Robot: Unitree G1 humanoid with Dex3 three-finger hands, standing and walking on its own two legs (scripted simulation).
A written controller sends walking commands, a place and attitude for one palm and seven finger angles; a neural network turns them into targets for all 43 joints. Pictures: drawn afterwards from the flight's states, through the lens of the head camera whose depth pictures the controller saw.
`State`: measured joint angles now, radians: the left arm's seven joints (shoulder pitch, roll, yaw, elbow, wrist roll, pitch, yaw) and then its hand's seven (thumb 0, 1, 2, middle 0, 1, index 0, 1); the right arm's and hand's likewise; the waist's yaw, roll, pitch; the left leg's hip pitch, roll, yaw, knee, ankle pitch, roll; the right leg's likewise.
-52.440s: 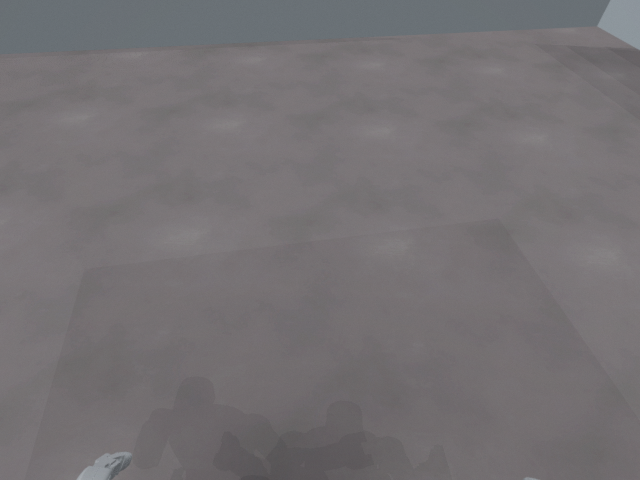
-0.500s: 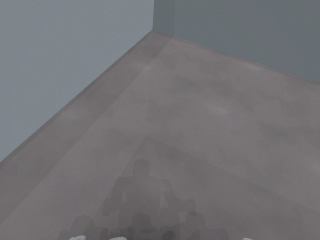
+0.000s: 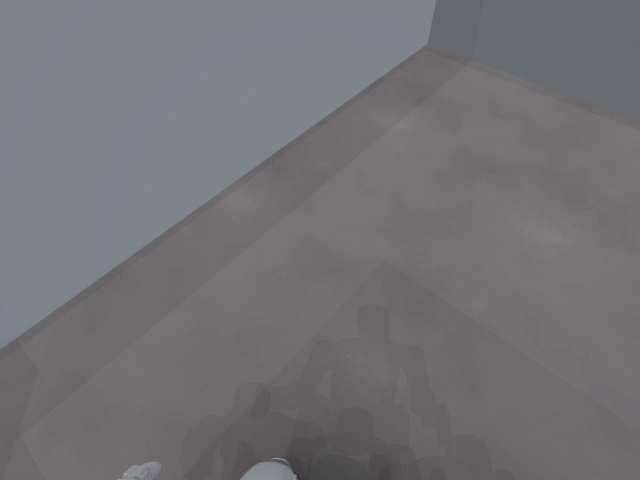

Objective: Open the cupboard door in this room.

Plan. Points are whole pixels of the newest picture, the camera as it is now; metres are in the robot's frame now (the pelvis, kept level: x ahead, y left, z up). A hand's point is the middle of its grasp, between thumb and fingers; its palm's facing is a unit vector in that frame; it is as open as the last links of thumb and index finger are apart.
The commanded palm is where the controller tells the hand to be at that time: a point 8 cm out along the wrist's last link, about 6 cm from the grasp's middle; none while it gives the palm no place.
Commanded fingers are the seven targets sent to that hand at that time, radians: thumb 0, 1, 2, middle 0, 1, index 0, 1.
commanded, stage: turn to face it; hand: left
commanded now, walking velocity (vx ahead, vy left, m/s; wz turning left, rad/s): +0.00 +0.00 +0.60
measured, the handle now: out of the picture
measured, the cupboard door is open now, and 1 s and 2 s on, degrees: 48 48 48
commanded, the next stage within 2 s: none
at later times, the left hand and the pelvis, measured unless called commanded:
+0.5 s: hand out of the picture -0.02 +0.24 -0.17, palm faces +0.35 -0.90 -0.25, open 7.4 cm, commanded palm none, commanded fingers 0.00 0.90 0.90 -0.20 -0.30 -0.20 -0.30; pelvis -0.01 +0.01 +0.00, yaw +19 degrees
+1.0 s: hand out of the picture -0.03 +0.17 -0.15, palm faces +0.58 -0.78 -0.24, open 7.4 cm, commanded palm none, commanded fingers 0.00 0.90 0.90 -0.20 -0.30 -0.20 -0.30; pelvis +0.01 -0.03 +0.01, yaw +37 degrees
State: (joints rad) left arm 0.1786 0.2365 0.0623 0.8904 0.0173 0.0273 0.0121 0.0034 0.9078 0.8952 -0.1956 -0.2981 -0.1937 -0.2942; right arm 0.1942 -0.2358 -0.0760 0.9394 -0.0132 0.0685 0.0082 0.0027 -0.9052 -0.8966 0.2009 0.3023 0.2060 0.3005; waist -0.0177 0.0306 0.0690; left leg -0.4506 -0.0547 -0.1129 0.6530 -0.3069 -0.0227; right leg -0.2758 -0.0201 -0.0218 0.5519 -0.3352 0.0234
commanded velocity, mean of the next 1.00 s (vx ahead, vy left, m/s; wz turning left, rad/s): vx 0.00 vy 0.00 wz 0.60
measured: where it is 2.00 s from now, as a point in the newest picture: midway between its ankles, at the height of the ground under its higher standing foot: outside the picture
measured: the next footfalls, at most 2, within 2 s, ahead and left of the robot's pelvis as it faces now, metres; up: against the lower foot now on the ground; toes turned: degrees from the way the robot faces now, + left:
left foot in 0.36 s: +0.01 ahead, +0.13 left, +0.00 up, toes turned +20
right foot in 0.76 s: +0.09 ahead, -0.12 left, +0.00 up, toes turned +26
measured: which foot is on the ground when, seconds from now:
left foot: up 0.00-0.34, down 0.36-0.76, up 0.78-1.00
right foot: down 0.00-0.36, up 0.38-0.74, down 0.76-1.00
